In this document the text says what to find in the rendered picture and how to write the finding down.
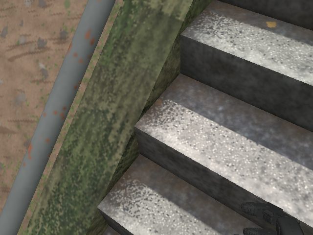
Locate robot right hand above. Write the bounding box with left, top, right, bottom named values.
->
left=234, top=202, right=304, bottom=235

